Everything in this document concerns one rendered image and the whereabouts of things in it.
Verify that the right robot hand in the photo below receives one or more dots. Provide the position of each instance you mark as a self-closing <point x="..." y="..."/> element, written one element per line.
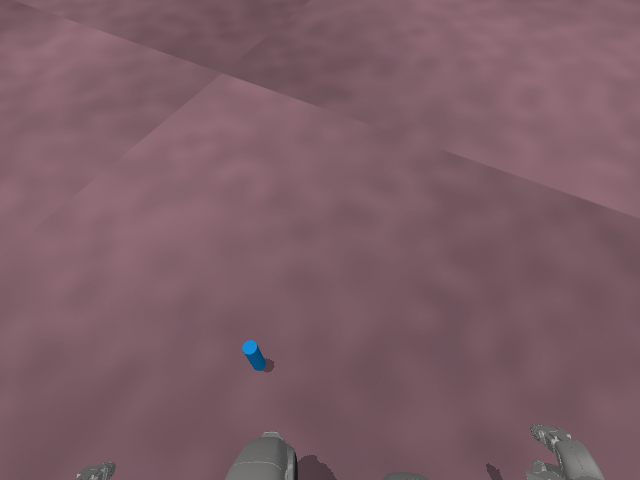
<point x="573" y="457"/>

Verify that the left robot hand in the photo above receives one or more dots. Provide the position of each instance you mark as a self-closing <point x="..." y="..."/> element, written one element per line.
<point x="103" y="471"/>

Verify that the can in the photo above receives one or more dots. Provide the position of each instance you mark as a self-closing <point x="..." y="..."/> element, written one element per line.
<point x="254" y="355"/>

